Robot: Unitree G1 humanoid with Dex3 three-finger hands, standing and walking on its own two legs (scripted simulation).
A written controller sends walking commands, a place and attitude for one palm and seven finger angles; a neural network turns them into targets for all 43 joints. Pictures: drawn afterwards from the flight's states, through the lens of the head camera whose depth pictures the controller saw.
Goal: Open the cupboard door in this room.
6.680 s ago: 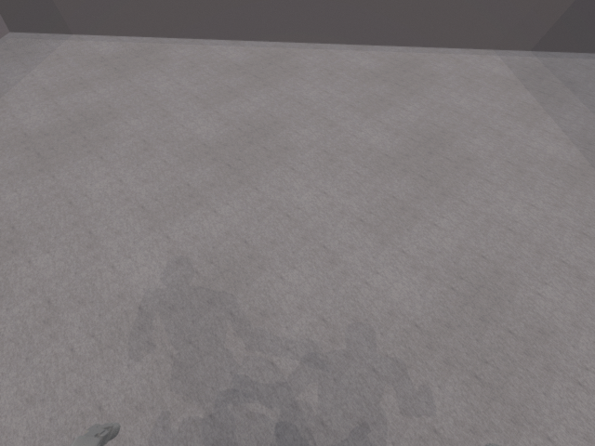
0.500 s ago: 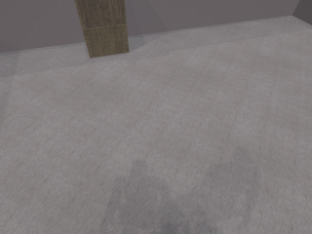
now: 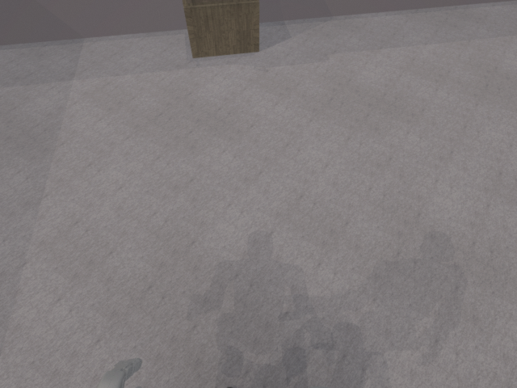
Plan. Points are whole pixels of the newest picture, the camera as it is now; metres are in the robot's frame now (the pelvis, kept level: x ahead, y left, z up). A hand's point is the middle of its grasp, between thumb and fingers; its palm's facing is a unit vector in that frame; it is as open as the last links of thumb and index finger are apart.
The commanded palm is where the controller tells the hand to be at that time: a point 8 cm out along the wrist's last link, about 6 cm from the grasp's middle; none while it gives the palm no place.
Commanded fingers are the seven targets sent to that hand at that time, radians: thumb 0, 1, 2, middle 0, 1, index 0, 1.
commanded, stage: turn or walk to find it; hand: left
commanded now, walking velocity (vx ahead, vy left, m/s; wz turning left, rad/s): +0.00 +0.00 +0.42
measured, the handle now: out of the picture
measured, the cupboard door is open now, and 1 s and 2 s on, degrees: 0 0 0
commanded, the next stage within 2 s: stand and wait in 1.44 s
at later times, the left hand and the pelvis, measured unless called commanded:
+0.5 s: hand out of the picture -0.05 +0.15 -0.17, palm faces +0.27 -0.93 -0.26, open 7.4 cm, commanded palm none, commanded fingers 0.00 0.90 0.90 -0.20 -0.30 -0.20 -0.30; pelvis +0.00 -0.04 +0.00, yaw +15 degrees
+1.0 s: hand out of the picture +0.00 +0.23 -0.16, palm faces +0.44 -0.87 -0.24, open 7.4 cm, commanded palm none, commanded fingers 0.00 0.90 0.90 -0.20 -0.30 -0.20 -0.30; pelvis +0.00 +0.00 +0.00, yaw +25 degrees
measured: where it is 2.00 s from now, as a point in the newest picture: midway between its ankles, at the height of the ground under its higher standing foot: outside the picture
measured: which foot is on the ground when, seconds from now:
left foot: down 0.00-0.10, up 0.12-0.58, down 0.60-1.00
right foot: up 0.00-0.08, down 0.10-0.62, up 0.64-1.00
